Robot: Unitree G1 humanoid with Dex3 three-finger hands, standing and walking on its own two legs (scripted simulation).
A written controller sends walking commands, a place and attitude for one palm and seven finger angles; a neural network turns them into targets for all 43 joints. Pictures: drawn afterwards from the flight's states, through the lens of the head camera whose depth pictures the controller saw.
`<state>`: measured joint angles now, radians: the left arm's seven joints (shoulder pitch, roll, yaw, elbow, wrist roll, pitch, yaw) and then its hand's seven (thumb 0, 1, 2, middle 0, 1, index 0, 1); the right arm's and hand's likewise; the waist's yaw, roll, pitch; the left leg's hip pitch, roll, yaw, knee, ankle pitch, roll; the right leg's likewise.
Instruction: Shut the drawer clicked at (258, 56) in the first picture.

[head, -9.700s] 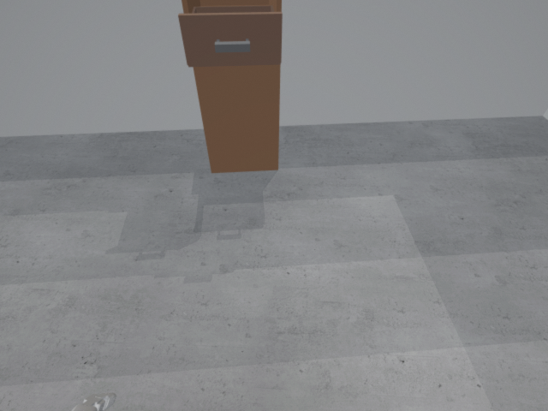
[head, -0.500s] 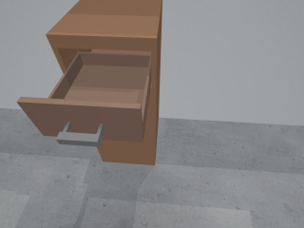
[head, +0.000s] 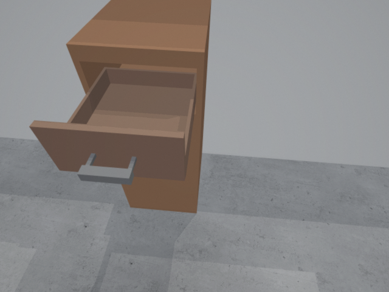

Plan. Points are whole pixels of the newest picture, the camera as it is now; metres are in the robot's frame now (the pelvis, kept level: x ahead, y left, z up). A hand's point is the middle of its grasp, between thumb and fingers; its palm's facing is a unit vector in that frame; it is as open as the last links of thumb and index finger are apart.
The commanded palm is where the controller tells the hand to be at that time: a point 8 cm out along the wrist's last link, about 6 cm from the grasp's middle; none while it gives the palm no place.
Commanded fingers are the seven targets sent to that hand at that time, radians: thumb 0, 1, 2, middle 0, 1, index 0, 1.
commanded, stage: look again from close up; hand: left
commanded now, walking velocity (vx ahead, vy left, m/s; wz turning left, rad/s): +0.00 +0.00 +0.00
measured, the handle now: (109, 166) +0.36 +0.22 +0.04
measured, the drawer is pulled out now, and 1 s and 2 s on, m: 0.27 0.27 0.27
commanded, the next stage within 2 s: shuffle to correct the standing spot in 0.24 s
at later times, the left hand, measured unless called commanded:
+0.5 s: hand out of the picture -0.01 +0.16 -0.18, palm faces +0.05 -0.99 -0.15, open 7.4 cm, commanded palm none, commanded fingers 0.00 0.90 0.90 -0.20 -0.30 -0.20 -0.30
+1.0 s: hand out of the picture +0.07 +0.21 -0.18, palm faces +0.02 -0.97 -0.23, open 7.4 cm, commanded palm none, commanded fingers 0.00 0.90 0.90 -0.20 -0.30 -0.20 -0.30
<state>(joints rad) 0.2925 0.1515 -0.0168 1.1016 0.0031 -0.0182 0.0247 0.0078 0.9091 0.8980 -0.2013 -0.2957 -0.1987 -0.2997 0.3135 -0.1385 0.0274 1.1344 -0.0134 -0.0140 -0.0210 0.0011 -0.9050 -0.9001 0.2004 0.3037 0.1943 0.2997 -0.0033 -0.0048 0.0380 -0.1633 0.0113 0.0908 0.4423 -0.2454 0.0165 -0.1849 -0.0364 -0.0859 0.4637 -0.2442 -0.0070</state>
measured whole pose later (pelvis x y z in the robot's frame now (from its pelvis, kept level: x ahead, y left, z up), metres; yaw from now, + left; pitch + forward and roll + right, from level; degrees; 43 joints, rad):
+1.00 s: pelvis +0.04 +0.03 -0.01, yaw +0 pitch -1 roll +0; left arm 0.25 0.15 0.00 1.08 0.00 -0.01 0.04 0.01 0.91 0.90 -0.20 -0.30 -0.20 -0.30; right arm 0.29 -0.16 0.03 1.10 -0.02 -0.02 -0.03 0.01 -0.92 -0.90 0.20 0.30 0.20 0.30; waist -0.01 0.03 0.05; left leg -0.13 -0.04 0.11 0.50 -0.35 0.06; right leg -0.17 -0.09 -0.06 0.54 -0.35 0.05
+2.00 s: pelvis +0.03 +0.00 +0.00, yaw +0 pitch -1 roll +0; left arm 0.29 0.14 -0.01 1.12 0.01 -0.02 0.03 0.01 0.91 0.90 -0.20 -0.30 -0.20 -0.30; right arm 0.27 -0.13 0.02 1.17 -0.01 -0.02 -0.03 0.00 -0.91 -0.90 0.20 0.30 0.19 0.30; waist 0.00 -0.01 0.05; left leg -0.11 0.01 0.09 0.41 -0.28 0.01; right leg -0.14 -0.03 -0.09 0.44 -0.28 -0.01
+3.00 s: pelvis -0.03 -0.02 -0.06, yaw +3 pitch +5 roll -1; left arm 0.57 0.22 0.14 -0.07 -0.23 -0.48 -0.20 0.03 0.90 0.90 -0.59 -0.72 -0.59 -0.72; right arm 0.17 -0.26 -0.03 0.47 0.02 -0.23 -0.04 0.01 -0.90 -0.90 0.20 0.30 0.19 0.30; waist 0.06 -0.01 -0.07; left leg -0.63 0.05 0.00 0.97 -0.44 -0.01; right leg -0.60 -0.04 -0.16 0.94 -0.44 -0.05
